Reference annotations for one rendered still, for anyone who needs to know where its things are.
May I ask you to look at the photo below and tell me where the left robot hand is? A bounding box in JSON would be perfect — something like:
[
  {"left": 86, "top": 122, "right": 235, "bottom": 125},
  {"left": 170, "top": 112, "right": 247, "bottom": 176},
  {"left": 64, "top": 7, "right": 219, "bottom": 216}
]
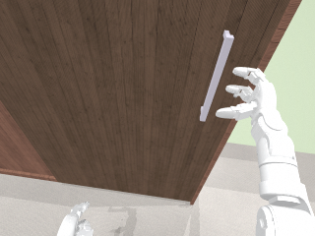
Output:
[{"left": 57, "top": 202, "right": 94, "bottom": 236}]

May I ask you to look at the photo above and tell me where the right robot hand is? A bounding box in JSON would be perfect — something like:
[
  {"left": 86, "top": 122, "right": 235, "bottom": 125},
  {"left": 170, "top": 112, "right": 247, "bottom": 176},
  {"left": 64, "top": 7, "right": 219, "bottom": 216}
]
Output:
[{"left": 216, "top": 67, "right": 277, "bottom": 121}]

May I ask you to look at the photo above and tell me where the handle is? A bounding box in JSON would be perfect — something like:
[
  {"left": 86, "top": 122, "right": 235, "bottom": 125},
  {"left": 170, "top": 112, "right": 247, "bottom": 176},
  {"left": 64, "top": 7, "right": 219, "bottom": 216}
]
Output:
[{"left": 200, "top": 30, "right": 234, "bottom": 122}]

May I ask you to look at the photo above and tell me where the wardrobe door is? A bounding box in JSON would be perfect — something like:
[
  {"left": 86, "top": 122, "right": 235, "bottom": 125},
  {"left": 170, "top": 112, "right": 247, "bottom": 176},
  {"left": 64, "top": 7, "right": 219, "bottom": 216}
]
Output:
[
  {"left": 0, "top": 0, "right": 290, "bottom": 202},
  {"left": 0, "top": 100, "right": 53, "bottom": 176}
]

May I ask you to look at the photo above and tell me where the right robot forearm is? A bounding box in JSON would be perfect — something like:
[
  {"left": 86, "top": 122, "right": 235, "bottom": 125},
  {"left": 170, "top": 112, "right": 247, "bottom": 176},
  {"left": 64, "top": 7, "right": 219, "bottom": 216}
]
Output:
[{"left": 251, "top": 107, "right": 315, "bottom": 221}]

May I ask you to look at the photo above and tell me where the robot right upper arm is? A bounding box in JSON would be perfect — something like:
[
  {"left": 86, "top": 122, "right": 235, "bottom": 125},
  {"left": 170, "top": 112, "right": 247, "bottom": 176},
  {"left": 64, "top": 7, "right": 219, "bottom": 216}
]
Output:
[{"left": 255, "top": 205, "right": 315, "bottom": 236}]

